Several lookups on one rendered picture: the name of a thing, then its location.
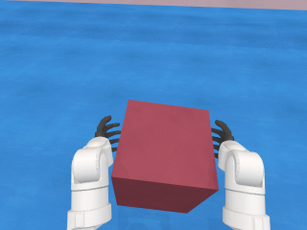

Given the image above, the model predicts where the robot left hand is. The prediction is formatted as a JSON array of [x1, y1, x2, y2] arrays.
[[94, 115, 121, 152]]

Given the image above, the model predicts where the robot right hand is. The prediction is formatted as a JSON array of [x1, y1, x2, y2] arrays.
[[211, 120, 234, 159]]

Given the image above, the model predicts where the carton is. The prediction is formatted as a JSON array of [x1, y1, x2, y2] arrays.
[[111, 100, 219, 214]]

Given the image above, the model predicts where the right robot forearm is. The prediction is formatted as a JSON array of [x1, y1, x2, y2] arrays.
[[218, 140, 271, 230]]

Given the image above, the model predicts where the left robot forearm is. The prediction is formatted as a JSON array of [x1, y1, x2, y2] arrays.
[[66, 136, 113, 230]]

